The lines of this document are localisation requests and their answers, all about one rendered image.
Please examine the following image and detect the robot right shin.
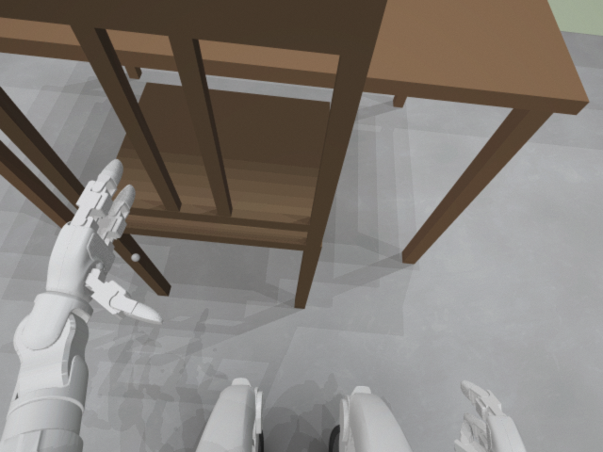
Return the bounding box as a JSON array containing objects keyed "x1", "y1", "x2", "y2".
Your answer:
[{"x1": 339, "y1": 386, "x2": 371, "y2": 452}]

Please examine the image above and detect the left robot hand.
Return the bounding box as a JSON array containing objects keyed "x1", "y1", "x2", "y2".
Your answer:
[{"x1": 46, "y1": 159, "x2": 163, "y2": 325}]

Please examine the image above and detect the table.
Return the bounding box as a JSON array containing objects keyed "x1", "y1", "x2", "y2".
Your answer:
[{"x1": 0, "y1": 0, "x2": 589, "y2": 264}]

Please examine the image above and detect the right robot hand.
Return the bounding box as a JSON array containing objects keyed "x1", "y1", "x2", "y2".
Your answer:
[{"x1": 454, "y1": 380, "x2": 528, "y2": 452}]

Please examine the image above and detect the left robot forearm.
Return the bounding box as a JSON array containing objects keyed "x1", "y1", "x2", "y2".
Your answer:
[{"x1": 0, "y1": 292, "x2": 93, "y2": 452}]

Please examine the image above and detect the right robot thigh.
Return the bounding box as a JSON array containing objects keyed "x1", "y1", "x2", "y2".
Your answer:
[{"x1": 339, "y1": 393, "x2": 414, "y2": 452}]

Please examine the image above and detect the chair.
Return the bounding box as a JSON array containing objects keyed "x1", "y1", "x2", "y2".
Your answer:
[{"x1": 0, "y1": 0, "x2": 387, "y2": 309}]

